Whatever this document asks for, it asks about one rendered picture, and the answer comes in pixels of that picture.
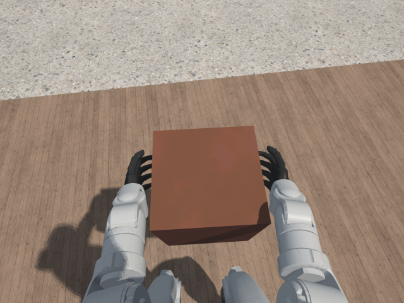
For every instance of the right robot upper arm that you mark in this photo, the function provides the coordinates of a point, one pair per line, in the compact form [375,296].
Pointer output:
[301,291]

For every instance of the right robot forearm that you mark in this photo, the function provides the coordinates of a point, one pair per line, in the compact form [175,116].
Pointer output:
[298,241]

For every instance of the right robot hand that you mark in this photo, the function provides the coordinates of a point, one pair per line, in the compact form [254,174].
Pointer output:
[276,167]

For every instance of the left robot upper arm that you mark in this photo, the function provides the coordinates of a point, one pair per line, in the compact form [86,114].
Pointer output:
[130,292]

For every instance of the left robot hand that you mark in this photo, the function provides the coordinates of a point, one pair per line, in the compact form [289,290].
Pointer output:
[134,174]

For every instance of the robot thigh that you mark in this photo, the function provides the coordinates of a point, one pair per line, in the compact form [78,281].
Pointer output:
[165,289]
[240,287]

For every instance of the robot right thigh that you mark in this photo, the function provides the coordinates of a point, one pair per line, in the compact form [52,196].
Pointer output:
[240,287]

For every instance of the robot left thigh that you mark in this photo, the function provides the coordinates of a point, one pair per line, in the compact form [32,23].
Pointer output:
[165,289]

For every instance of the left robot forearm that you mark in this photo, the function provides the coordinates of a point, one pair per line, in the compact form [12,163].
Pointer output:
[122,258]

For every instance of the carton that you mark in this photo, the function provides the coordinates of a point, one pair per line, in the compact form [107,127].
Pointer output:
[207,186]

